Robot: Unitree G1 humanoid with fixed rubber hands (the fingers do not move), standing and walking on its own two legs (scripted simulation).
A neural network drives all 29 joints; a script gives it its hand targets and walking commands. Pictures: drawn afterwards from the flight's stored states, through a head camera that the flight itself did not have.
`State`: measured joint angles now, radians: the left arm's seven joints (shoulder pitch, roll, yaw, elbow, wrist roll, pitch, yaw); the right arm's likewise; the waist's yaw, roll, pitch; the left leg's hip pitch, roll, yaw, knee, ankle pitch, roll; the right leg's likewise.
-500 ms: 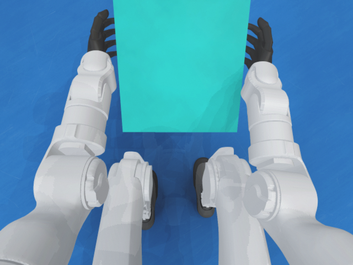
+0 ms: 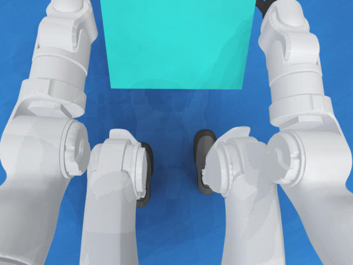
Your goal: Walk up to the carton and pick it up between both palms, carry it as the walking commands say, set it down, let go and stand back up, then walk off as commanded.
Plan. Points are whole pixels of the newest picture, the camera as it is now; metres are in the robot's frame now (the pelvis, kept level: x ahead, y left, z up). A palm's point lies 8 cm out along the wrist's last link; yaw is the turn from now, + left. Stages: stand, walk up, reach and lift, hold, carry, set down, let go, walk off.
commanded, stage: set down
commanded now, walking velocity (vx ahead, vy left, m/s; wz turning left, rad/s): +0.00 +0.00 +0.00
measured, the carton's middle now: (175, 1) +0.57 -0.02 -0.23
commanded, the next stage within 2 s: none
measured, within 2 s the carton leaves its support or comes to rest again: rests again in 1.26 s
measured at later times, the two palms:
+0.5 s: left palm out of the picture +0.57 +0.15 -0.16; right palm out of the picture +0.55 -0.18 -0.15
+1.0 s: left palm out of the picture +0.58 +0.15 -0.17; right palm out of the picture +0.57 -0.18 -0.16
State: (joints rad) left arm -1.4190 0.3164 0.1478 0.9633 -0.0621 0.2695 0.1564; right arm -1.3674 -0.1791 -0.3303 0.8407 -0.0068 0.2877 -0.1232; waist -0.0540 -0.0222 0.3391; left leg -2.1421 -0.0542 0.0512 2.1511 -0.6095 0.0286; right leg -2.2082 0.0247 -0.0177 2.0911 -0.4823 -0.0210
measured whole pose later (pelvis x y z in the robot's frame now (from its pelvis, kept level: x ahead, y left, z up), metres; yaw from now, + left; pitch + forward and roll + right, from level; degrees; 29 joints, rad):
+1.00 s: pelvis +0.02 +0.00 -0.03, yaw +0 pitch +41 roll -1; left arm -1.39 0.26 0.29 0.94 0.05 0.18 0.06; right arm -1.39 -0.21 -0.42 0.94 -0.01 0.20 -0.02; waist -0.04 -0.03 0.22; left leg -2.30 -0.06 0.04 2.25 -0.66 0.03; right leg -2.36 0.02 -0.03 2.19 -0.54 -0.02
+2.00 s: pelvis +0.02 +0.00 -0.04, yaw +0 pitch +37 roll -1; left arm -1.41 0.31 0.18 1.05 -0.01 0.08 0.06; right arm -1.44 -0.25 -0.34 1.11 0.00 0.07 -0.05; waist -0.04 -0.02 0.32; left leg -2.26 -0.07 0.04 2.28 -0.67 0.03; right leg -2.32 0.02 -0.03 2.21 -0.54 -0.01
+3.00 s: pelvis -0.02 -0.01 +0.09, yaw +0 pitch +27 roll +1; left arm -1.46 0.48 0.11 0.83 -0.20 0.31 0.08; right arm -1.39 -0.38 -0.18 0.72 0.21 0.32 -0.16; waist -0.03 0.00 0.53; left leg -1.79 -0.07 0.01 1.87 -0.55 0.01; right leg -1.84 0.03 -0.02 1.82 -0.45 -0.02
